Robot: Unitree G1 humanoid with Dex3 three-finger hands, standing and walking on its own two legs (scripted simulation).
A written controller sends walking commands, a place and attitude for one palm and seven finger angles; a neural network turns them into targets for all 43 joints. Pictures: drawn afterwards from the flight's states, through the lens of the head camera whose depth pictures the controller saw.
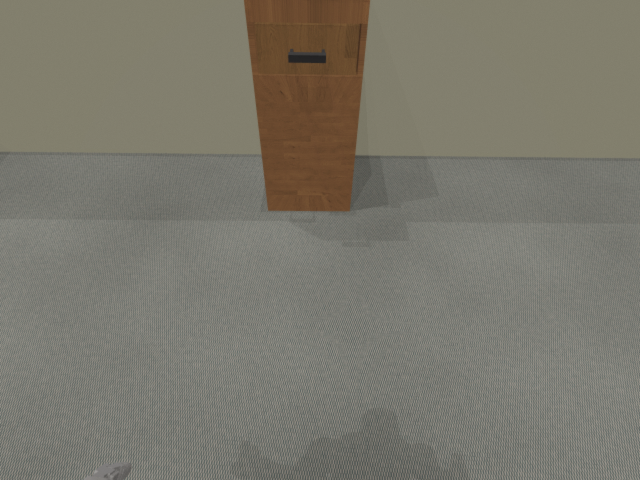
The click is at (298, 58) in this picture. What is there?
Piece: drawer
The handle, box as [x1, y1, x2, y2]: [288, 49, 325, 62]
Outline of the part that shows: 288,53 289,62 325,62 324,49 322,49 321,52 293,52 292,49 290,49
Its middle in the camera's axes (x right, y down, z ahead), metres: -0.05 -0.60 +1.26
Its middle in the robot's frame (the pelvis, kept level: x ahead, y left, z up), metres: +1.34 +0.11 -0.04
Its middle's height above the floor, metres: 0.73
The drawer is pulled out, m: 0.00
